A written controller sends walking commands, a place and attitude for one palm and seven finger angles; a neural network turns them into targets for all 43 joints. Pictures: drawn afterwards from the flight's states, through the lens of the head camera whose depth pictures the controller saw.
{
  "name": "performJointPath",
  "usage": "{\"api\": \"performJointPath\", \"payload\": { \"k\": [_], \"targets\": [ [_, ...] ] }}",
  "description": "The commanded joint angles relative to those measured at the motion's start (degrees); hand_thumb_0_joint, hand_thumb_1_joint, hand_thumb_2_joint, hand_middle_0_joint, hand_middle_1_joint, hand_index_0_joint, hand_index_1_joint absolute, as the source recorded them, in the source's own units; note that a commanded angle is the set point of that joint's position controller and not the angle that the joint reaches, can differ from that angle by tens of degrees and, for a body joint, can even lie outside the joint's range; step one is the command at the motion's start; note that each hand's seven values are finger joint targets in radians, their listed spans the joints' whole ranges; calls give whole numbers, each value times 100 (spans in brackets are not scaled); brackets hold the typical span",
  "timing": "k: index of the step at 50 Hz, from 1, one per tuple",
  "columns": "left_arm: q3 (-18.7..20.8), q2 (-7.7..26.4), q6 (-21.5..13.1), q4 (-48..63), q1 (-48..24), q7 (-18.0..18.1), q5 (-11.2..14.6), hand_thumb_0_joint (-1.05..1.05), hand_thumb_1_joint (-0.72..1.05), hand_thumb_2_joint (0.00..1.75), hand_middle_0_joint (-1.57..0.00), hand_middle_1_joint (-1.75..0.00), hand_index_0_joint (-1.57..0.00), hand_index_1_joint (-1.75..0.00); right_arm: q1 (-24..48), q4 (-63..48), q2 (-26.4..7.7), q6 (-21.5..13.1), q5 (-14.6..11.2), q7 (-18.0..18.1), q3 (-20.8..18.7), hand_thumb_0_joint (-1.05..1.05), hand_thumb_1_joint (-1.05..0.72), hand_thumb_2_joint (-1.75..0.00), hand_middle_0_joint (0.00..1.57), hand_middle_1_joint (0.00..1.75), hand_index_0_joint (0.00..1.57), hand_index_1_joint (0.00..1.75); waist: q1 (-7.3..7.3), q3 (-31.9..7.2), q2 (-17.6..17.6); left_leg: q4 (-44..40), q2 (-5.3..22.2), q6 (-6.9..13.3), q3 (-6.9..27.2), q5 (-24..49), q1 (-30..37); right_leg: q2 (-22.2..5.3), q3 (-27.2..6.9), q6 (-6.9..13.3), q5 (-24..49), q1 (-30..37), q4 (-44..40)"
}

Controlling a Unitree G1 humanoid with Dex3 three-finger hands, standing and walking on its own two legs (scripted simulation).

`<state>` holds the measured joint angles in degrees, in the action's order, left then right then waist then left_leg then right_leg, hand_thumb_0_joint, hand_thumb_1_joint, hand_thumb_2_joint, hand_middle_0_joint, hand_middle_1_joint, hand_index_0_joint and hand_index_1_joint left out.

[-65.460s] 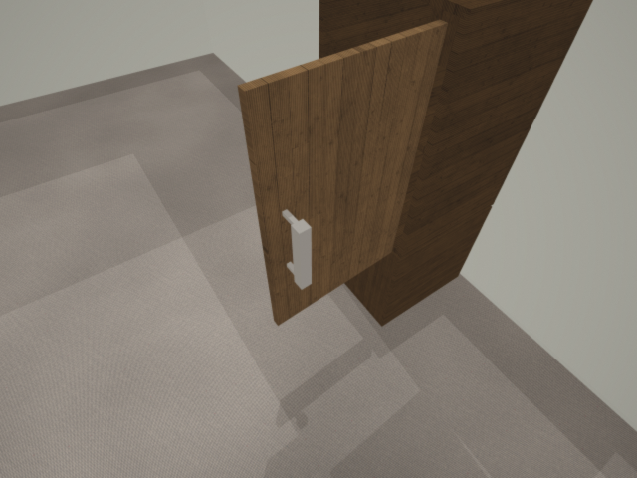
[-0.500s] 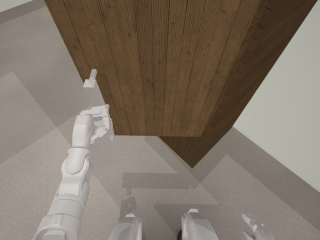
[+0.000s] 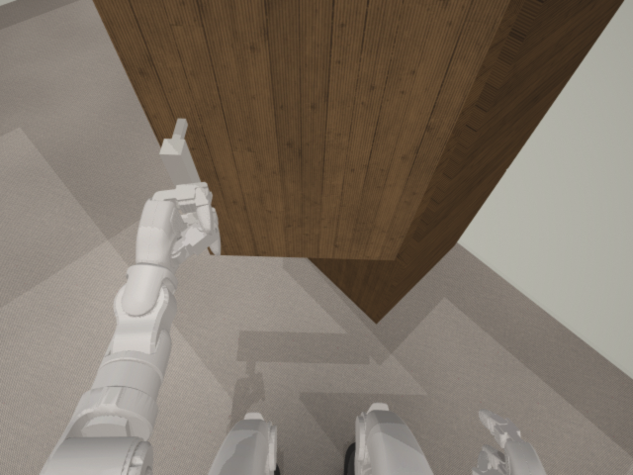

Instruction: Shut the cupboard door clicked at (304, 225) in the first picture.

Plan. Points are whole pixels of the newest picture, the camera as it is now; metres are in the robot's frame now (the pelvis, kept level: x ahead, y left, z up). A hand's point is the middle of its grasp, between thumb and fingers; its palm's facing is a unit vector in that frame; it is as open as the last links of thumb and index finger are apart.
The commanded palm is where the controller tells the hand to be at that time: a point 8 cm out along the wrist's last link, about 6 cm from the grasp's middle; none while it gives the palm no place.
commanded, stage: push the door shut along its arc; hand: left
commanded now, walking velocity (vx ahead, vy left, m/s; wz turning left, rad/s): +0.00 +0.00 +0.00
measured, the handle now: (193, 177) +0.49 +0.17 +0.04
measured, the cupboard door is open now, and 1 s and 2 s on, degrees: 45 30 12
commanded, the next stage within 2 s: pull the fist back off the door in 1.68 s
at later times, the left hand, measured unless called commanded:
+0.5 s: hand (229, 191) +0.47 +0.12 +0.04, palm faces -0.23 -0.97 -0.04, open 3.1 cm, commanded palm +0.46 +0.16 +0.04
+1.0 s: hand (267, 156) +0.53 +0.07 +0.04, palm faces -0.36 -0.93 -0.04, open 3.1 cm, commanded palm +0.53 +0.12 +0.04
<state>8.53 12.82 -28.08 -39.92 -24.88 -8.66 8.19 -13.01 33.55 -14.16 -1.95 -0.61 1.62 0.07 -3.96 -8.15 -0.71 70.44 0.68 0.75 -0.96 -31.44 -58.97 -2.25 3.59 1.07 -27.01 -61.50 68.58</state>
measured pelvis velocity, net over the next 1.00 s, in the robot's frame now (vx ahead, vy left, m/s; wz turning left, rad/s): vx -0.01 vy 0.01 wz -0.03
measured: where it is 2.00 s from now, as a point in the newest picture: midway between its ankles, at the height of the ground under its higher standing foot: outside the picture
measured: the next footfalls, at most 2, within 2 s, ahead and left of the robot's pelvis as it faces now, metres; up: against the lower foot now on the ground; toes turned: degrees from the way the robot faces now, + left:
none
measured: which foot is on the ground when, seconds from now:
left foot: down 0.00-1.00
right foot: down 0.00-1.00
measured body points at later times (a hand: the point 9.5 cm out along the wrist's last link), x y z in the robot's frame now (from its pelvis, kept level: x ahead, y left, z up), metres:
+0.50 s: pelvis -0.01 +0.01 -0.01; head +0.12 +0.02 +0.42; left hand +0.47 +0.17 +0.05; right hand +0.04 -0.26 -0.13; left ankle +0.02 +0.11 -0.63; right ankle +0.05 -0.11 -0.63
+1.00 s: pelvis -0.01 +0.01 -0.03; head +0.16 +0.01 +0.39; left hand +0.54 +0.12 +0.05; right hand +0.00 -0.26 -0.14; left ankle +0.02 +0.11 -0.63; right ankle +0.05 -0.11 -0.63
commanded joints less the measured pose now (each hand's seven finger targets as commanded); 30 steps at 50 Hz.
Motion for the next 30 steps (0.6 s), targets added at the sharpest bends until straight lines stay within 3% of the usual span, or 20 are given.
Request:
{"api": "performJointPath", "payload": {
  "k": [1,4,5,6,7,9,13,15,16,20,23,24,29,30],
  "targets": [
    [315,969,-363,673,-2314,-217,95,0,90,90,-130,-150,-130,-150,-458,-423,-827,-156,-21,40,-302,0,-90,-90,20,30,20,30,-192,-2343,19,-885,-141,40,190,1182,718,168,-401,8,1134,1744,-883],
    [335,1006,-104,148,-2372,-462,117,0,90,90,-130,-150,-130,-150,-578,-442,-869,-91,-63,33,-305,0,-90,-90,20,30,20,30,-217,-2318,-1,-886,-137,43,187,1239,642,171,-393,19,1221,1716,-884],
    [310,991,-53,81,-2590,-521,140,0,90,90,-130,-150,-130,-150,-617,-438,-876,-72,-74,35,-302,0,-90,-90,20,30,20,30,-288,-2289,125,-875,-135,59,194,1168,582,173,-401,4,1155,1698,-914],
    [392,1127,-42,99,-2783,-566,142,0,90,90,-130,-150,-130,-150,-653,-429,-900,-59,-80,44,-307,0,-90,-90,20,30,20,30,-279,-2324,60,-875,-124,52,222,1201,611,173,-385,16,1163,1672,-881],
    [338,1048,-24,30,-2871,-625,186,0,90,90,-130,-150,-130,-150,-696,-470,-891,-69,-85,45,-299,0,-90,-90,20,30,20,30,-301,-2303,-27,-851,-146,71,218,1247,621,194,-383,31,1180,1631,-876],
    [424,1165,-73,-23,-3270,-676,199,0,90,90,-130,-150,-130,-150,-730,-404,-907,-60,-78,52,-307,0,-90,-90,20,30,20,30,-355,-2407,55,-816,-127,75,240,1236,649,180,-391,18,1168,1590,-873],
    [394,1216,-248,-86,-3685,-771,171,0,90,90,-130,-150,-130,-150,-866,-308,-942,-81,-53,25,-327,0,-90,-90,20,30,20,30,-386,-2766,-267,-757,-101,48,339,1530,1043,202,-316,51,1250,1261,-725],
    [351,1225,-284,-227,-3881,-794,105,0,90,90,-130,-150,-130,-150,-936,-259,-963,-54,-41,8,-334,0,-90,-90,20,30,20,30,-433,-2724,-281,-755,-85,38,386,1501,1059,202,-279,55,1148,1107,-697],
    [217,1131,-282,-352,-4089,-801,65,0,90,90,-130,-150,-130,-150,-948,-225,-967,-45,-41,0,-332,0,-90,-90,20,30,20,30,-528,-2593,-328,-777,-76,41,418,1424,1103,211,-258,59,1029,931,-721],
    [203,1162,-296,-506,-4557,-769,5,0,90,90,-130,-150,-130,-150,-1070,-167,-1028,-6,-14,-20,-342,0,-90,-90,20,30,20,30,-575,-2753,-500,-806,-65,17,542,1484,1374,226,-182,90,912,663,-664],
    [330,1344,-235,-813,-4889,-753,-12,0,90,90,-130,-150,-130,-150,-1148,-108,-1076,27,-5,-14,-326,0,-90,-90,20,30,20,30,-675,-2701,-410,-760,-55,39,566,1413,1271,247,-176,83,856,549,-662],
    [312,1309,-214,-916,-4970,-748,-30,0,90,90,-130,-150,-130,-150,-1183,-101,-1082,43,3,-16,-325,0,-90,-90,20,30,20,30,-739,-2692,-234,-743,-61,61,577,1344,1186,247,-173,70,814,558,-671],
    [585,1687,-222,-1112,-5054,-805,-130,0,90,90,-130,-150,-130,-150,-1304,-121,-1107,105,44,-55,-301,0,-90,-90,20,30,20,30,-674,-2955,-427,-681,-49,50,584,1672,1249,264,-171,100,1009,638,-583],
    [532,1623,-181,-1188,-5086,-833,-129,0,90,90,-130,-150,-130,-150,-1302,-142,-1095,126,45,-66,-289,0,-90,-90,20,30,20,30,-726,-2951,-389,-627,-59,73,547,1647,1145,273,-198,87,1022,655,-598]
  ]
}}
